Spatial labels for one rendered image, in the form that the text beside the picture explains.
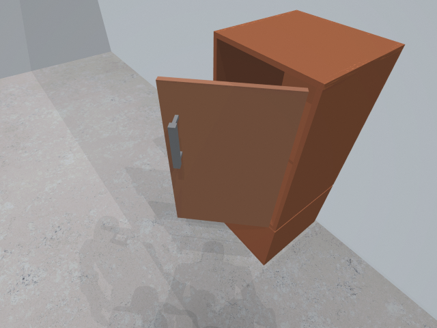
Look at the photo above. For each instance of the cupboard door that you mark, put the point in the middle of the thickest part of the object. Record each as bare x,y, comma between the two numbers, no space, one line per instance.
236,140

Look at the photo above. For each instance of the handle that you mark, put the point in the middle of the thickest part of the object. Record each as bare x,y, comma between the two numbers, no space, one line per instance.
176,154

